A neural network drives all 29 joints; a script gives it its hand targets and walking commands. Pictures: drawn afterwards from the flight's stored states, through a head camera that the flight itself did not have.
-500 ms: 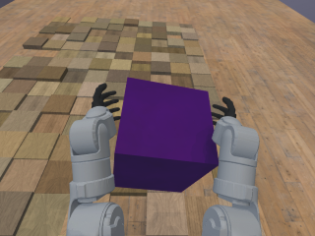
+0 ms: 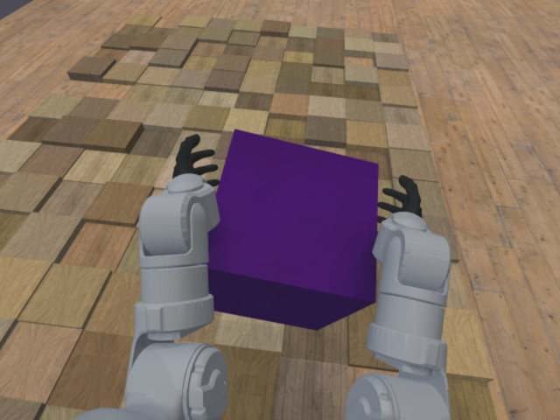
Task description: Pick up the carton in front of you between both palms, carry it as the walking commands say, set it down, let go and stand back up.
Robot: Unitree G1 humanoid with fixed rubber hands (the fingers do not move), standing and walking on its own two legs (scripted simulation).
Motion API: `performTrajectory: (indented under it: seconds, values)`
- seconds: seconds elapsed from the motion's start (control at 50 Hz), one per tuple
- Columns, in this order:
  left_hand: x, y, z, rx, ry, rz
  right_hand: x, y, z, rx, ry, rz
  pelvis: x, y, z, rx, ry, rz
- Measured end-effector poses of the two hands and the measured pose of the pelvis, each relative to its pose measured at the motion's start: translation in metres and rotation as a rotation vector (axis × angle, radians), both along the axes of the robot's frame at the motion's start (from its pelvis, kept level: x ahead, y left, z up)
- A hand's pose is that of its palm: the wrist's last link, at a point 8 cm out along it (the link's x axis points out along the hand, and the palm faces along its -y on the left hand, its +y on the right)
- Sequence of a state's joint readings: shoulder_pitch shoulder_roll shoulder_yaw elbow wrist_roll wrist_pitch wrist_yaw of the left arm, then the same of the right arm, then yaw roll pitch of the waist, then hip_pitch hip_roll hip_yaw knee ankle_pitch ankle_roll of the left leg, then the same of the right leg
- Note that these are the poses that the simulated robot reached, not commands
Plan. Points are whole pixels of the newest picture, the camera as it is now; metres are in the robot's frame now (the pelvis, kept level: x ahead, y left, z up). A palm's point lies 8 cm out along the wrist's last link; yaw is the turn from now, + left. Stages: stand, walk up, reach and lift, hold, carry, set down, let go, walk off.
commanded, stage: carry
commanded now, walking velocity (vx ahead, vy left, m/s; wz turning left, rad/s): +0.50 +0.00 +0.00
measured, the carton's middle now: (281, 243) +0.37 +0.05 +0.03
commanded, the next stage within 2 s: none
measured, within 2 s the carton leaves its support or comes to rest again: neither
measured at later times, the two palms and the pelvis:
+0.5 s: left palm (239, 87) +0.71 +0.18 +0.10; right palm (371, 92) +0.75 -0.10 +0.09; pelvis +0.38 -0.02 -0.02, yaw +2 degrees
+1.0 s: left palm out of the picture +1.12 +0.14 +0.19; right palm out of the picture +1.13 -0.15 +0.18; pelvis +0.76 -0.03 +0.03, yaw +2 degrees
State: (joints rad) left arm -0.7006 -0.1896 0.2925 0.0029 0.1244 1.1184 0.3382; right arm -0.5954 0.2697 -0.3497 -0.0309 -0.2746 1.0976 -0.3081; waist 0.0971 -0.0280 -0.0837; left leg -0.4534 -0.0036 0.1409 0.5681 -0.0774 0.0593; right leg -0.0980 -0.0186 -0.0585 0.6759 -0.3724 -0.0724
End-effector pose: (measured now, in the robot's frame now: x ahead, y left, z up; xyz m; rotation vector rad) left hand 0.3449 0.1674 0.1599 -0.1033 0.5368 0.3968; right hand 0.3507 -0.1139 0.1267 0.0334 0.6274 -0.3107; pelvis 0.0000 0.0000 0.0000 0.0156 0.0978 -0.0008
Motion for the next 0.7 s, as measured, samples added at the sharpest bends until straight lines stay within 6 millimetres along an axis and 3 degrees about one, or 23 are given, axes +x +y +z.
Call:
performTrajectory:
  seconds: [0.08, 0.16, 0.22, 0.32, 0.38, 0.48, 0.58, 0.64, 0.7]
  values:
    - [0.085, -0.028, -0.035, -0.048, 0.034, -0.132, 0.043, -0.026, -0.024, 0.017, 0.026, -0.101, 0.058, 0.011, -0.013, -0.006, 0.030, 0.041]
    - [0.141, -0.045, -0.074, -0.062, 0.114, -0.126, 0.085, -0.043, -0.039, 0.035, 0.078, -0.158, 0.113, 0.014, -0.008, -0.015, 0.024, 0.039]
    - [0.185, -0.045, -0.086, -0.072, 0.098, -0.108, 0.136, -0.044, -0.043, 0.024, 0.062, -0.153, 0.162, 0.011, -0.009, -0.026, 0.017, 0.038]
    - [0.265, -0.014, -0.074, -0.054, -0.036, 0.026, 0.257, -0.016, -0.044, 0.049, -0.067, 0.011, 0.257, -0.007, -0.032, -0.014, -0.019, 0.020]
    - [0.301, 0.001, -0.071, -0.059, -0.074, 0.031, 0.317, 0.000, -0.040, 0.010, -0.106, 0.075, 0.300, -0.011, -0.036, -0.063, -0.015, 0.009]
    - [0.352, 0.014, -0.067, -0.081, -0.013, 0.096, 0.384, 0.015, -0.038, -0.038, -0.045, 0.079, 0.368, -0.016, -0.022, -0.055, 0.037, 0.036]
    - [0.427, 0.017, -0.040, -0.064, -0.061, 0.087, 0.456, 0.017, -0.016, 0.010, -0.091, 0.049, 0.431, -0.005, -0.008, -0.017, 0.062, 0.007]
    - [0.483, 0.004, -0.030, -0.060, -0.040, 0.016, 0.489, 0.002, -0.011, -0.025, -0.034, 0.017, 0.476, 0.003, 0.007, 0.045, 0.078, -0.022]
    - [0.542, -0.027, -0.022, -0.060, 0.013, -0.105, 0.512, -0.028, -0.008, 0.011, 0.017, -0.081, 0.522, 0.013, 0.023, 0.006, 0.087, -0.003]
